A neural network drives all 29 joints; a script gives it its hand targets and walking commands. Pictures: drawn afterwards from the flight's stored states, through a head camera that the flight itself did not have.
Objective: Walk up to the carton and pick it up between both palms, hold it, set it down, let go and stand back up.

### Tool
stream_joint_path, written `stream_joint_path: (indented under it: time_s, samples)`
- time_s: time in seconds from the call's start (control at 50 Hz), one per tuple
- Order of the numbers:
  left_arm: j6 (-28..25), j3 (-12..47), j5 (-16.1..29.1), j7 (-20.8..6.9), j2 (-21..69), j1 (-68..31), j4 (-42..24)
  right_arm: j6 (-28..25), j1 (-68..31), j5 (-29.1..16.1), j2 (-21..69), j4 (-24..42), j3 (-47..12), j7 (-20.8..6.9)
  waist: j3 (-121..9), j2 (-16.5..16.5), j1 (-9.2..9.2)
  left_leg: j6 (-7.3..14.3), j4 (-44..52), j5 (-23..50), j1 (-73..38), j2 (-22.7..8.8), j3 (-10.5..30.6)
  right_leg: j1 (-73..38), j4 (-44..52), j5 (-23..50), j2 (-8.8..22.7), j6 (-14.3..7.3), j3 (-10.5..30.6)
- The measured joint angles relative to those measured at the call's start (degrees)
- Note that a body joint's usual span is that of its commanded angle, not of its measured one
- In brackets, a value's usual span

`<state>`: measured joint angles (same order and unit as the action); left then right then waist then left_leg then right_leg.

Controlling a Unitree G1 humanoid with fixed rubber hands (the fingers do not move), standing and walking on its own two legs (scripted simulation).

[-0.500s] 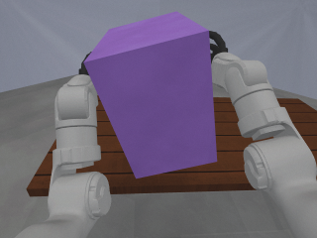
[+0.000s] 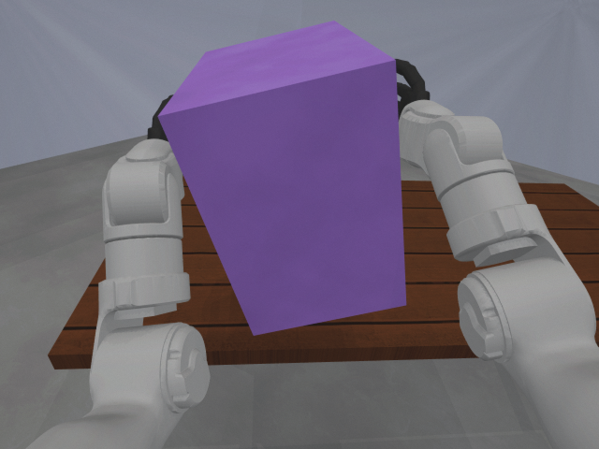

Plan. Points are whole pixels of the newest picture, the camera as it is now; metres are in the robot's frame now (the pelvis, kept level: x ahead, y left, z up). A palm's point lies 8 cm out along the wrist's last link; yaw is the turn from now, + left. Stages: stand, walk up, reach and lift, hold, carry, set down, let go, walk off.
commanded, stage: hold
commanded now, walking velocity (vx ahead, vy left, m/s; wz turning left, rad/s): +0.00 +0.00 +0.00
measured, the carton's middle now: (296, 166) +0.41 +0.01 +0.27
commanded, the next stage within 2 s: set down in 0.36 s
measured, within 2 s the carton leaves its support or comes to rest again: neither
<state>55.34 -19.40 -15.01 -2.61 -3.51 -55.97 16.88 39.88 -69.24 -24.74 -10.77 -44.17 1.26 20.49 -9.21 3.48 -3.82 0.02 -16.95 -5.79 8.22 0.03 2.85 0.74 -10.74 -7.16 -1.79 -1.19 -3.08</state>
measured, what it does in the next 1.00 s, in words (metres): stands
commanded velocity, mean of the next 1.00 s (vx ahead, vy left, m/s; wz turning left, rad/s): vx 0.00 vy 0.00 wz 0.00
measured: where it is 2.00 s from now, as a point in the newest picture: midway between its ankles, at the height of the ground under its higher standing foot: outside the picture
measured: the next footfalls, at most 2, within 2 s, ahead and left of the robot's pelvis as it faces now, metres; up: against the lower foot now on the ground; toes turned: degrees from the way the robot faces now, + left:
none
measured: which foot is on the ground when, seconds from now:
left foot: down 0.00-1.00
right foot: down 0.00-1.00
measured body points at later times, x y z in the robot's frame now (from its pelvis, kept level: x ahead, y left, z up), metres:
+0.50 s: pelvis +0.00 +0.00 +0.00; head -0.08 +0.03 +0.44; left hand +0.37 +0.17 +0.33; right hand +0.38 -0.12 +0.37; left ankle +0.04 +0.11 -0.75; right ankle -0.01 -0.10 -0.75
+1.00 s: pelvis +0.02 +0.00 +0.00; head -0.01 +0.05 +0.45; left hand +0.42 +0.17 +0.27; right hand +0.42 -0.12 +0.28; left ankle +0.04 +0.11 -0.75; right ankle -0.01 -0.10 -0.75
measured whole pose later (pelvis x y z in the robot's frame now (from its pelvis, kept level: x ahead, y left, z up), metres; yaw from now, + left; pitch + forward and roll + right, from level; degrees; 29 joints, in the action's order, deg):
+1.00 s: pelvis +0.02 +0.00 +0.00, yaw +1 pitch -3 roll -1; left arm 45.9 -16.0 -17.4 -5.3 -4.3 -48.8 7.7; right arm 26.1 -53.0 -17.5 -4.4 -28.7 2.3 18.5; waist -3.2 6.0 -7.1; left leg 0.3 -14.5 -5.9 5.8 0.8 3.4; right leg -3.4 -5.7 -6.3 -1.2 -0.9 -4.4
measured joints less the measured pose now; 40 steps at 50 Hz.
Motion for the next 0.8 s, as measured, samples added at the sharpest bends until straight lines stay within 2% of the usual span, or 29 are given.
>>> stream_joint_path:
  time_s: [0.2, 0.38, 0.52, 0.58, 0.7, 0.8]
  samples:
    - [0.71, 0.4, -0.11, 0.01, 0.67, 1.62, -2.14, 1.04, 1.84, -1.0, -0.33, 2.72, -0.94, 0.6, 0.14, -0.24, -0.36, 0.06, 0.01, -0.11, -0.62, -0.05, -0.22, -0.6, 0.12, 0.04, -0.04, 0.04, 0.28]
    - [0.22, -0.66, -0.25, 0.03, 0.65, -0.19, -0.51, 0.72, 0.54, -0.25, -0.1, 1.45, 0.44, 0.48, 0.36, 0.02, 0.05, -0.08, -0.06, 0.09, -0.56, -0.12, -0.22, -0.02, -1.09, -0.39, -0.1, -0.14, 0.25]
    - [-2.68, -1.09, -0.43, -0.15, -0.1, -1.2, -3.24, -2.31, -0.16, 1.94, 1.3, 4.56, 2.84, -0.12, 0.3, 0.16, -0.66, -0.27, 0.68, 0.64, -0.33, -0.05, 0.19, 0.12, -0.47, -0.08, -0.08, -0.28, -0.16]
    - [-3.64, -1.82, -1.81, -1.02, -0.56, -3.86, -1.44, -3.56, -1.85, 3.19, 1.48, 3.12, 4.25, -1.03, 1.53, 0.33, -0.76, -0.26, 0.98, 0.67, -1.48, 0.01, 0.27, -1.08, -0.16, -0.06, -0.03, -0.27, -0.29]
    - [-7.39, -3.34, -4.95, -3.05, -1.33, -8.5, 6.29, -6.66, -2.96, 7.71, 2.68, -0.9, 7.82, -2.92, 3.31, 0.88, -1.0, -0.11, 1.49, 0.86, -2.13, 0.31, 0.5, -1.61, -0.26, -0.4, 0.29, -0.14, -0.77]
    - [-11.77, -3.41, -5.77, -4.11, -1.51, -6.99, 8.03, -10.79, 1.21, 11.12, 5.22, 0.75, 9.12, -3.85, 4.47, 1.44, -1.68, 0.04, 2.1, 0.86, -2.26, 0.55, 0.67, -2.13, 0.91, -0.23, 0.52, -0.05, -1.15]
